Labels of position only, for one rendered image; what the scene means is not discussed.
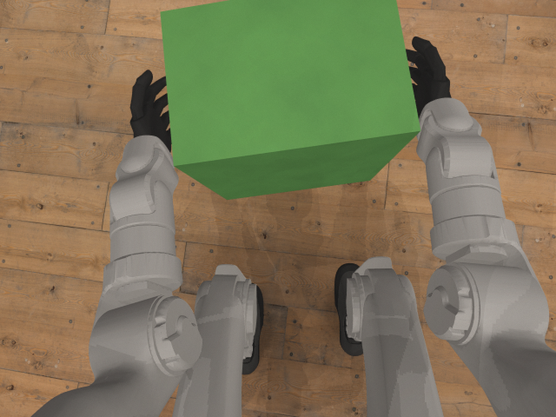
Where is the robot right thigh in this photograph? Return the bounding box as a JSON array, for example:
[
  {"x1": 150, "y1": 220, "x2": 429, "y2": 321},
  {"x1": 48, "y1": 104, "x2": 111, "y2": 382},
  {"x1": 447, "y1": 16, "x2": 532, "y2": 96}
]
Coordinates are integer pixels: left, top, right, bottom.
[{"x1": 347, "y1": 268, "x2": 444, "y2": 417}]

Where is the robot left hand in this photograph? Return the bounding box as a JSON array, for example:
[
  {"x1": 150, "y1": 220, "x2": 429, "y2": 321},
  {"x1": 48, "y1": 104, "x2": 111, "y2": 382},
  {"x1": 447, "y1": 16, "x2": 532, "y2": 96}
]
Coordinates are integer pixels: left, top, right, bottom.
[{"x1": 130, "y1": 69, "x2": 172, "y2": 152}]

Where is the left robot upper arm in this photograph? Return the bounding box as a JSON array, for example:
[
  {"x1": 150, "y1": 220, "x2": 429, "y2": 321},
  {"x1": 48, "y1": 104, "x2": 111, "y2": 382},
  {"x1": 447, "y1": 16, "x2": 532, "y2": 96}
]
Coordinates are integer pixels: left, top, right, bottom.
[{"x1": 30, "y1": 295, "x2": 202, "y2": 417}]

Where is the left robot forearm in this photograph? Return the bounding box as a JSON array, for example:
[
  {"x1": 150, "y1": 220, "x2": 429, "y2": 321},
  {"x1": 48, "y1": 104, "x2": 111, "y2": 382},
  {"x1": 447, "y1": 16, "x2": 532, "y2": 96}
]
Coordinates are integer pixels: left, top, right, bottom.
[{"x1": 89, "y1": 136, "x2": 183, "y2": 372}]

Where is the carton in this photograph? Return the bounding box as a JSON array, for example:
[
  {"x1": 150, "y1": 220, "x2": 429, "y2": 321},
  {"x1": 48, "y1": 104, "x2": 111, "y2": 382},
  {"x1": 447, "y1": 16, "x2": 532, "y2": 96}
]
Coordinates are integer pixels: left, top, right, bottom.
[{"x1": 160, "y1": 0, "x2": 420, "y2": 200}]

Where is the robot left thigh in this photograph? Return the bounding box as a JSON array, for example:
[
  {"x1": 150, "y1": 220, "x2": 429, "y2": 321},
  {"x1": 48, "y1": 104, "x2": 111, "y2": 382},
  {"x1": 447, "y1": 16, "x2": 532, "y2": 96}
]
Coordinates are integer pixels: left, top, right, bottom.
[{"x1": 172, "y1": 275, "x2": 257, "y2": 417}]

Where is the robot right hand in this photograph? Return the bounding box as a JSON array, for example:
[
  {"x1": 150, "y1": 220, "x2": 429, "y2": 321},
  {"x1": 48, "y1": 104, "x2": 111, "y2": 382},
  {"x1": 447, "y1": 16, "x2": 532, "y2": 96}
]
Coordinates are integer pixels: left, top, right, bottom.
[{"x1": 406, "y1": 36, "x2": 452, "y2": 118}]

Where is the right robot forearm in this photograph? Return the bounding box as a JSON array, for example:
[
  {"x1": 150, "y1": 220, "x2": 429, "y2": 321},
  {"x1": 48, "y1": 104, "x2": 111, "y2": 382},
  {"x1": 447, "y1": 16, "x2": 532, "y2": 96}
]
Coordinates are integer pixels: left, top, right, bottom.
[{"x1": 416, "y1": 97, "x2": 549, "y2": 331}]

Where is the right robot upper arm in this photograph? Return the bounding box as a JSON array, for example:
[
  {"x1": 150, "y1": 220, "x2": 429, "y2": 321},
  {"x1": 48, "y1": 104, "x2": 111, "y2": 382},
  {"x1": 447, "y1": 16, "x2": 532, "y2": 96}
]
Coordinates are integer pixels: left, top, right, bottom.
[{"x1": 423, "y1": 261, "x2": 556, "y2": 417}]

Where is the robot thigh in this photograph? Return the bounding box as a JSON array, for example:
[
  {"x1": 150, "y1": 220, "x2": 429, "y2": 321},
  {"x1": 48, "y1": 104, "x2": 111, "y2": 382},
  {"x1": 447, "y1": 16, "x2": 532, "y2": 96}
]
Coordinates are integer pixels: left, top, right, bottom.
[
  {"x1": 347, "y1": 268, "x2": 444, "y2": 417},
  {"x1": 172, "y1": 275, "x2": 257, "y2": 417}
]

